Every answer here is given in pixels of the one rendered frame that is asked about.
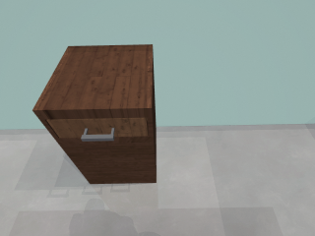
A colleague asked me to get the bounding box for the handle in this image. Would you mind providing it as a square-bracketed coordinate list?
[81, 128, 115, 142]

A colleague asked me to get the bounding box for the cabinet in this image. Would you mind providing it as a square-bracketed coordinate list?
[32, 44, 157, 184]

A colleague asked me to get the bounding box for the drawer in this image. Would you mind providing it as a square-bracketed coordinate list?
[46, 117, 149, 138]

